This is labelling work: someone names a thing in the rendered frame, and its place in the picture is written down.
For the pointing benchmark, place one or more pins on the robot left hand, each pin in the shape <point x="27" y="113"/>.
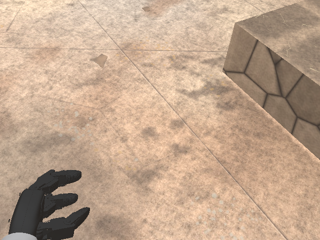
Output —
<point x="37" y="202"/>

